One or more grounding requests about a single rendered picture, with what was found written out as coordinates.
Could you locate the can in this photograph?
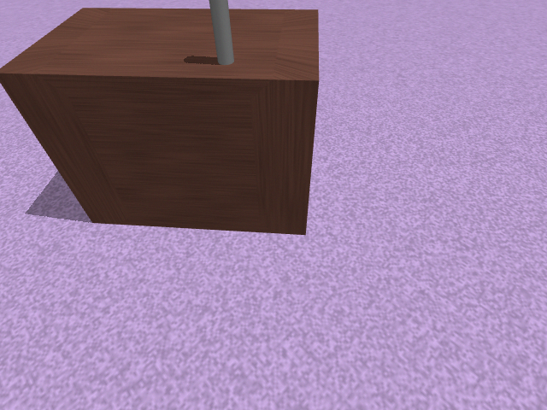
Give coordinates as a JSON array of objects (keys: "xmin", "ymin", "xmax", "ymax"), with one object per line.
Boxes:
[{"xmin": 209, "ymin": 0, "xmax": 234, "ymax": 65}]

